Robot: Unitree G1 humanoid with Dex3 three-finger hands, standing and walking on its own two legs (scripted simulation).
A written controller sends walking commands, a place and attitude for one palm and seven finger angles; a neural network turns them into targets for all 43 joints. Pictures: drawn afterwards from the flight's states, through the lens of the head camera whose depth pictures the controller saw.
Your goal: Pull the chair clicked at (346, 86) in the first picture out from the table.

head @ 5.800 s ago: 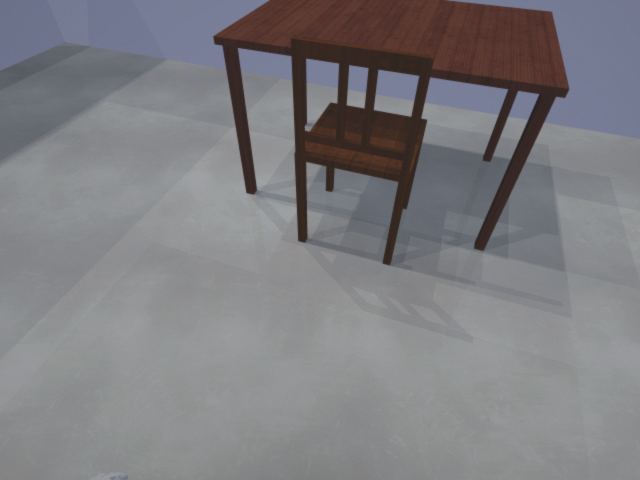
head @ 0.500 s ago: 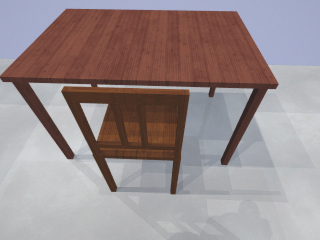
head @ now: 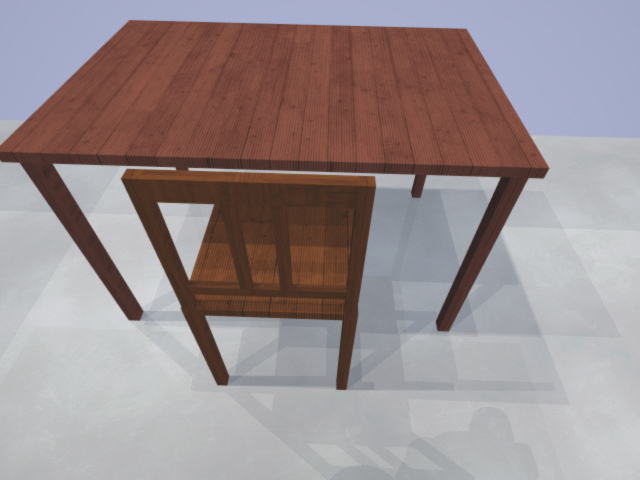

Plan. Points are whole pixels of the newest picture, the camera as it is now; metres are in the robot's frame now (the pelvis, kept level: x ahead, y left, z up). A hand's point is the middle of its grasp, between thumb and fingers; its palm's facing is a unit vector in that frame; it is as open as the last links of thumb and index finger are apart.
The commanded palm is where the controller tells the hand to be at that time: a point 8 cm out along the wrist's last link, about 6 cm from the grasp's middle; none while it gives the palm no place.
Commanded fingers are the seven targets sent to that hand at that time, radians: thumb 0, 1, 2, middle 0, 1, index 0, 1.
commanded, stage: look again from close up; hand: left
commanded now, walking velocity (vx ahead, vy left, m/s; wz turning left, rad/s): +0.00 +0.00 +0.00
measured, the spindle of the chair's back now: (238, 247) +0.54 +0.18 -0.10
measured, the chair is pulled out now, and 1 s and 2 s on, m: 0.00 0.00 0.00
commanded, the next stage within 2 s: shuffle to correct the standing spot in 0.60 s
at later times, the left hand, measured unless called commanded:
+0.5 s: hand out of the picture +0.00 +0.19 -0.18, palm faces +0.01 -0.99 -0.16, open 7.4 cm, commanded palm none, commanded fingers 0.00 0.90 0.90 -0.20 -0.30 -0.20 -0.30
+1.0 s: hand out of the picture +0.00 +0.18 -0.18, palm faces +0.01 -0.99 -0.16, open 7.4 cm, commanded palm none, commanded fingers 0.00 0.90 0.90 -0.20 -0.30 -0.20 -0.30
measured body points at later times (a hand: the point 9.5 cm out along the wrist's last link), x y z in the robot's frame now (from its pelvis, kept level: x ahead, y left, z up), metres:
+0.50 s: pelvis +0.01 +0.03 +0.00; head +0.01 +0.04 +0.45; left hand +0.00 +0.24 -0.16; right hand +0.02 -0.20 -0.15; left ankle +0.01 +0.11 -0.74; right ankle -0.01 -0.11 -0.74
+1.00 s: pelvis +0.04 +0.02 +0.00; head +0.05 +0.03 +0.45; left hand +0.00 +0.24 -0.16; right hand +0.01 -0.19 -0.16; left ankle +0.01 +0.11 -0.74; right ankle -0.01 -0.11 -0.74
